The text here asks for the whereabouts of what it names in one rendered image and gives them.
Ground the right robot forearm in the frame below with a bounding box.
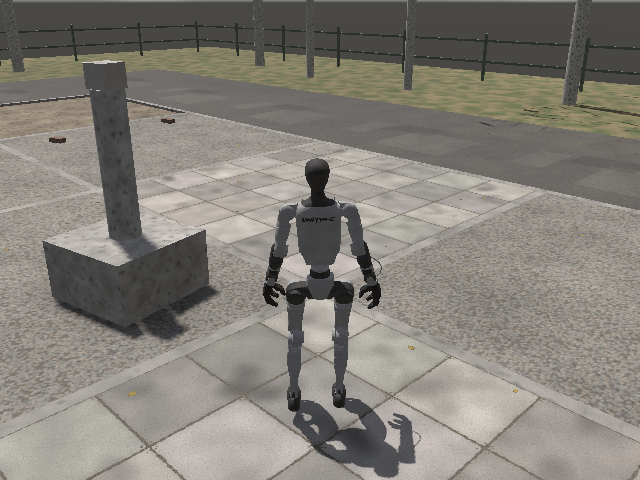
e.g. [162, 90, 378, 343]
[356, 241, 378, 286]

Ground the humanoid robot head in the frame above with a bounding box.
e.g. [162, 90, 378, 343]
[301, 158, 335, 207]

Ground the robot left hand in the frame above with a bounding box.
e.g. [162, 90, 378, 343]
[262, 283, 286, 307]

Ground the robot left upper arm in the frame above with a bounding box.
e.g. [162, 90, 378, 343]
[273, 202, 297, 258]

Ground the robot right upper arm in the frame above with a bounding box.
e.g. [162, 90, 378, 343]
[339, 201, 366, 256]

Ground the robot left shin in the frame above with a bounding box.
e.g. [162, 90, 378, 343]
[287, 331, 301, 398]

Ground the left robot forearm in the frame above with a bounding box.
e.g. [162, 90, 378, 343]
[264, 243, 283, 286]

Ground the robot right hand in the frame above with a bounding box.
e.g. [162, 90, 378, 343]
[359, 282, 381, 309]

